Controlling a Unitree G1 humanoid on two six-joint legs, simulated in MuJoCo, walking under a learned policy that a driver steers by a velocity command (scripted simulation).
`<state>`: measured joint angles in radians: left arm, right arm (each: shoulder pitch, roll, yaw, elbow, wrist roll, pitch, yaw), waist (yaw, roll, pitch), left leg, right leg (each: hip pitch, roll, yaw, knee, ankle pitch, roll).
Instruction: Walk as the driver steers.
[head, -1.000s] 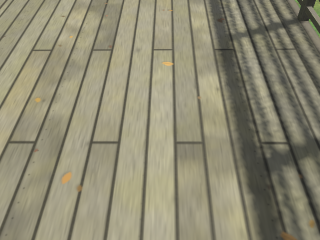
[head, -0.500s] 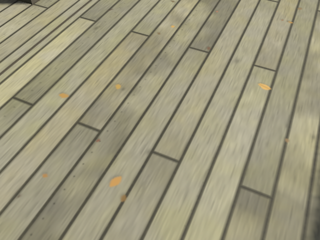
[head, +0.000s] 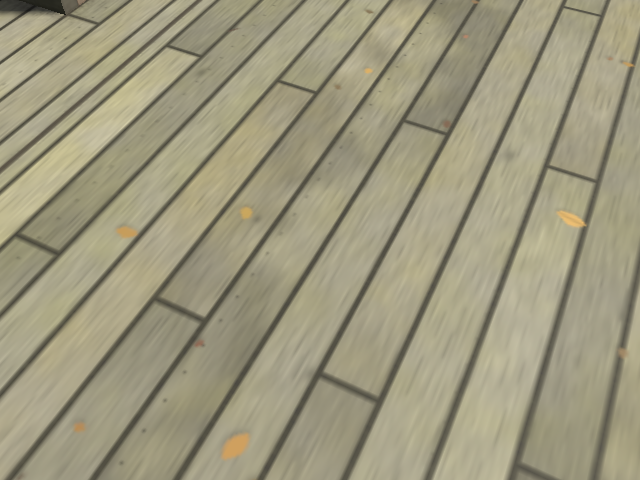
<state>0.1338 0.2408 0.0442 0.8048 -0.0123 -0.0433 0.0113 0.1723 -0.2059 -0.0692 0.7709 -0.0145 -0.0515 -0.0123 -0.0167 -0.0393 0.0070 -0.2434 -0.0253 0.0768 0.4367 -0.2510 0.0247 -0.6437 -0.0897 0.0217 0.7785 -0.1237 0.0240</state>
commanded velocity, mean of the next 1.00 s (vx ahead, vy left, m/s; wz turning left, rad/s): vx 0.03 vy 0.00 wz -0.52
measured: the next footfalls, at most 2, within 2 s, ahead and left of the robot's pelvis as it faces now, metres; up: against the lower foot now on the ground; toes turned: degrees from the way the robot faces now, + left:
right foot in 0.08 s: +0.16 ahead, -0.13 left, +0.00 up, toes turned -5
left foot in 0.56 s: +0.15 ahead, +0.08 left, +0.00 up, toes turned -24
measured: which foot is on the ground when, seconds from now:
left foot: down 0.00-0.08, up 0.10-0.54, down 0.56-1.00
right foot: up 0.00-0.06, down 0.08-0.56, up 0.58-1.00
